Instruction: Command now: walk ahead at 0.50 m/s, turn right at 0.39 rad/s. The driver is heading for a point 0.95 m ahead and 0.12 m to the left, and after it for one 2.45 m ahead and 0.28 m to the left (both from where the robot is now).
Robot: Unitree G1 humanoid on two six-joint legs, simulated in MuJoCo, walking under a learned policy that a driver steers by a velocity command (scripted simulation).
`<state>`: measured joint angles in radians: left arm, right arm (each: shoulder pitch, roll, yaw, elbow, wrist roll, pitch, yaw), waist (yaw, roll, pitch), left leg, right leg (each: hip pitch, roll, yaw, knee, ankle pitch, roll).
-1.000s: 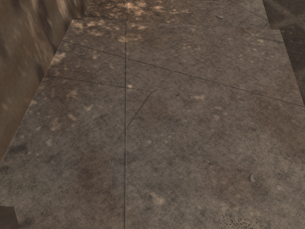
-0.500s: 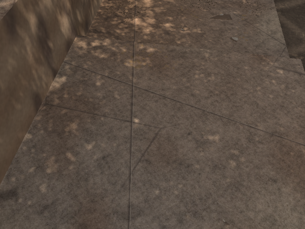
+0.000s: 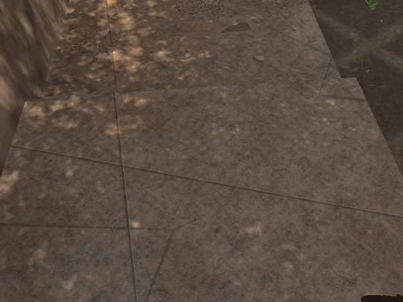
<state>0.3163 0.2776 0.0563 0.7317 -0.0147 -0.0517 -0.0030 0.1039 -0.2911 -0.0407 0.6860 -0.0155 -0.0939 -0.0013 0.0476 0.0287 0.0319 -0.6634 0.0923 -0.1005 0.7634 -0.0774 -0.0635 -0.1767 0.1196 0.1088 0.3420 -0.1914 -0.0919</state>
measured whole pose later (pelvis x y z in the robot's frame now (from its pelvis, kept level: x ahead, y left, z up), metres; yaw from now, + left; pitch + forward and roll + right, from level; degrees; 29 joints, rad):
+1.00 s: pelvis +0.54 -0.01 +0.00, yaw +7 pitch +1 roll -2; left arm 0.32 0.27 0.07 0.84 0.01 -0.10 -0.01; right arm 0.19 -0.31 -0.07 0.75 0.02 -0.02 0.01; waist 0.05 0.05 0.02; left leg -0.68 0.11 -0.07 0.94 -0.11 -0.01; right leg -0.07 0.02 -0.17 0.26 -0.20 -0.03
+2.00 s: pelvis +1.07 +0.12 -0.01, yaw +6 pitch +2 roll +0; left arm 0.25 0.28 0.06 0.73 0.00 -0.03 -0.02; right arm 0.14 -0.30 -0.05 0.69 -0.01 -0.06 -0.03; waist 0.02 0.02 0.07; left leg -0.62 0.05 -0.09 1.07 -0.36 -0.06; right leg -0.31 0.12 0.07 0.42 -0.13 -0.10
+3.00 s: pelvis +1.34 +0.20 -0.04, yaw +6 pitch +2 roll +0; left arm 0.43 0.28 0.08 0.83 -0.01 -0.07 0.01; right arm 0.14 -0.31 -0.07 0.67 0.03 -0.04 0.06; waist 0.06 0.00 0.00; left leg -0.45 -0.01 0.04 0.76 -0.36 0.06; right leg -0.06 -0.11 -0.11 0.76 -0.54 0.03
